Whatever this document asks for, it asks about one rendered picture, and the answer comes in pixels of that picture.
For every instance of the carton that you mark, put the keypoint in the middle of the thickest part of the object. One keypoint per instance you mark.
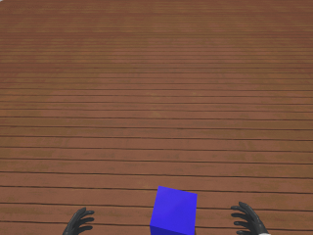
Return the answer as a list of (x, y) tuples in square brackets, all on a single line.
[(174, 212)]

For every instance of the left robot hand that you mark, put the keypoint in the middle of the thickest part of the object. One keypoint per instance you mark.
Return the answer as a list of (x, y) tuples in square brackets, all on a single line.
[(73, 225)]

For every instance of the right robot hand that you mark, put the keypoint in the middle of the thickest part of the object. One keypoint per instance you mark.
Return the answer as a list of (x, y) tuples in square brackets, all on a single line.
[(254, 224)]

